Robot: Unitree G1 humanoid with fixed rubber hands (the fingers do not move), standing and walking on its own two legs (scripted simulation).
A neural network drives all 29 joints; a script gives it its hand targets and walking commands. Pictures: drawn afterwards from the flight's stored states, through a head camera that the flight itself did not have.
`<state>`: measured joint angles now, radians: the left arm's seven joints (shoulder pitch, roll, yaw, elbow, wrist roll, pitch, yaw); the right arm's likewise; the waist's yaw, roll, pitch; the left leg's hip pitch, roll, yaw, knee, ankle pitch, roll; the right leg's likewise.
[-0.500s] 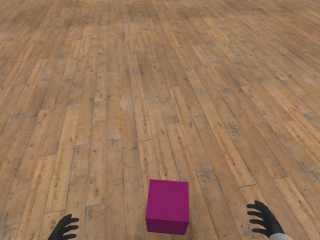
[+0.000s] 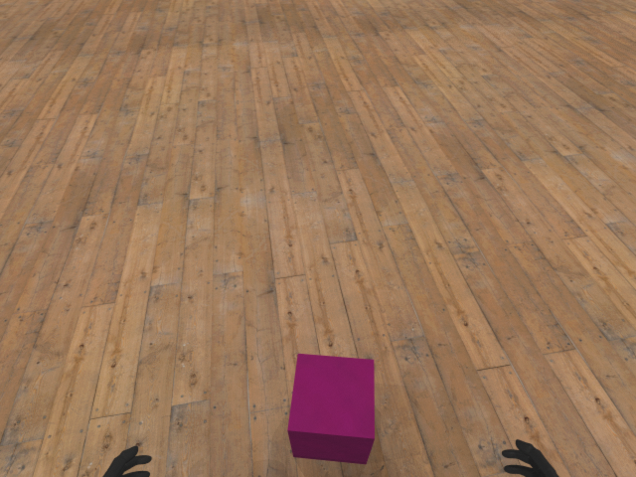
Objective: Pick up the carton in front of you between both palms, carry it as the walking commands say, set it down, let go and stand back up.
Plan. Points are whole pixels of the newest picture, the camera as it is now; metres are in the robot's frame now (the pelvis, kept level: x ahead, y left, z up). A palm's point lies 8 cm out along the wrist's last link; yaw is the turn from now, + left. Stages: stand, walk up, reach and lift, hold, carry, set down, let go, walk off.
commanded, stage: stand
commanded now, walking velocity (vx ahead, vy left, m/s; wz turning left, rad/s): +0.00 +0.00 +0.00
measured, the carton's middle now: (332, 409) +0.42 -0.03 -0.65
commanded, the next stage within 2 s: none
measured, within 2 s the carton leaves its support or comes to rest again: neither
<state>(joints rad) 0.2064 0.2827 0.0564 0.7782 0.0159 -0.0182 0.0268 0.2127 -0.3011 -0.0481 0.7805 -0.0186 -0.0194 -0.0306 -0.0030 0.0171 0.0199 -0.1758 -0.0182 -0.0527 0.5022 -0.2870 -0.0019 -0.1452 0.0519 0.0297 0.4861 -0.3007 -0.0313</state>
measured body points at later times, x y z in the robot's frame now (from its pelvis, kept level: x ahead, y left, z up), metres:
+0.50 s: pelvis -0.02 +0.00 +0.01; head -0.03 -0.01 +0.45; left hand +0.08 +0.29 -0.11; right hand +0.08 -0.30 -0.11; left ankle -0.01 +0.12 -0.74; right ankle -0.02 -0.10 -0.74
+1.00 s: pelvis -0.03 +0.00 +0.01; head -0.03 +0.00 +0.46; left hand +0.06 +0.30 -0.11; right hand +0.06 -0.30 -0.12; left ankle -0.01 +0.12 -0.74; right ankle -0.02 -0.10 -0.74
